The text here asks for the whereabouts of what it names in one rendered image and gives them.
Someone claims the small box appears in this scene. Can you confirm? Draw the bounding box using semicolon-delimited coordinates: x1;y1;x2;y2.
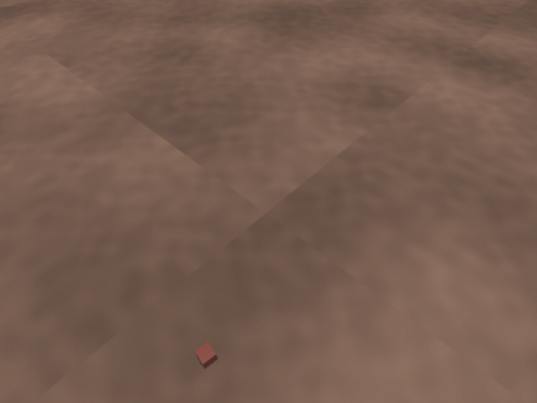
195;342;218;369

